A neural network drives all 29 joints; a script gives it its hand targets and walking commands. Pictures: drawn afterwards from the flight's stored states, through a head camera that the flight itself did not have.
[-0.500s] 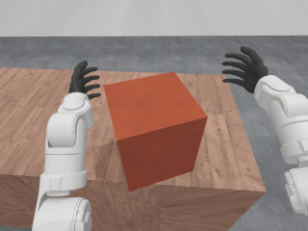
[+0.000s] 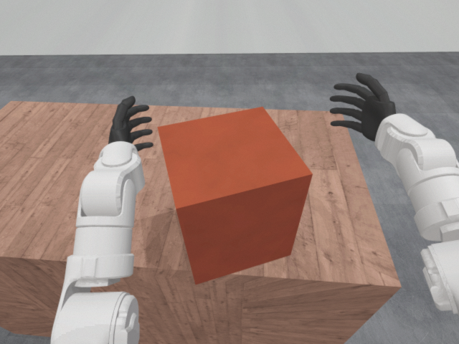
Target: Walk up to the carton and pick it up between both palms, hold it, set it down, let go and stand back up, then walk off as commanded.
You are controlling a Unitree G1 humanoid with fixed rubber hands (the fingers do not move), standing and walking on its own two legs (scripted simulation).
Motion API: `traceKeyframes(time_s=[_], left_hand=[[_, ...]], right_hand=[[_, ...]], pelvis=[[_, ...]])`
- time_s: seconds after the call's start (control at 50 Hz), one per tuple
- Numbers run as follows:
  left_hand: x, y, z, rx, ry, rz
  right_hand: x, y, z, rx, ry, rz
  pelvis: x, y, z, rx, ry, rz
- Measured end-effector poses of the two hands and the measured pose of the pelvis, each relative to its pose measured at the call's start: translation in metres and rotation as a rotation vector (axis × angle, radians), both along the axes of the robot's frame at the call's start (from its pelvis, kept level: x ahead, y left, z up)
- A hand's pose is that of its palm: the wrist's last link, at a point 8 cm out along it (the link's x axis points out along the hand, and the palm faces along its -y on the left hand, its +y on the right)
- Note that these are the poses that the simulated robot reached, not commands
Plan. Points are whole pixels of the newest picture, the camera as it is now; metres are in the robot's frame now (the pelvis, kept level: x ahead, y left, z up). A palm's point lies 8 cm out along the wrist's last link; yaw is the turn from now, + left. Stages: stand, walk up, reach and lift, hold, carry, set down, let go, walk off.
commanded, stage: reach and lift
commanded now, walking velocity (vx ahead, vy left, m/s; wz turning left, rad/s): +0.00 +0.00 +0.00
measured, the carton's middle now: (229, 195) +0.40 +0.03 +0.04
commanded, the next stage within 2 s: none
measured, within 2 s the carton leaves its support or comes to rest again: neither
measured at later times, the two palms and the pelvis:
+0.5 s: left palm (136, 174) +0.38 +0.19 +0.13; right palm (346, 155) +0.43 -0.18 +0.12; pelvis +0.01 +0.00 +0.00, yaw +0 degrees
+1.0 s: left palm (149, 179) +0.37 +0.17 +0.12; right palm (327, 158) +0.43 -0.15 +0.12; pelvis +0.01 +0.00 +0.00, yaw +0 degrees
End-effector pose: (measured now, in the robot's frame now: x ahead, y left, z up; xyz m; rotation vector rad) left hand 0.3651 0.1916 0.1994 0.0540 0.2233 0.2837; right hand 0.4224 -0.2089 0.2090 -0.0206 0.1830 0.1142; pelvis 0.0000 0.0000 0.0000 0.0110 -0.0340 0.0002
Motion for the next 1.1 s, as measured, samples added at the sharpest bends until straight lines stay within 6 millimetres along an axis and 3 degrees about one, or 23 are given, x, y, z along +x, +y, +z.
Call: traceKeyframes(time_s=[0.12,0.24,0.5,0.78,1.0,1.1], left_hand=[[0.001,0.002,-0.024,-0.007,0.05,0.007],[0.003,0.003,-0.032,-0.001,0.035,0.012],[0.011,0.002,-0.074,-0.011,0.048,0.02],[0.012,-0.004,-0.08,-0.002,0.022,0.003],[0.004,-0.02,-0.078,-0.007,0.009,-0.014],[0.0,-0.023,-0.078,-0.016,0.011,-0.003]], right_hand=[[-0.002,0.011,-0.019,-0.02,0.042,0.02],[0.002,0.027,-0.031,-0.03,0.04,0.051],[0.009,0.024,-0.084,-0.037,0.071,0.025],[0.015,0.026,-0.085,-0.025,0.022,0.012],[0.005,0.059,-0.089,0.014,0.021,0.04],[0.001,0.065,-0.09,-0.003,0.019,0.029]], pelvis=[[-0.003,0.0,0.0,-0.001,-0.002,0.0],[-0.002,0.001,0.0,-0.001,0.004,0.0],[0.011,0.002,0.0,-0.002,0.041,0.0],[0.015,0.001,0.0,-0.002,0.049,0.001],[0.008,0.002,0.0,-0.002,0.04,0.0],[0.005,0.002,0.0,-0.002,0.036,0.0]])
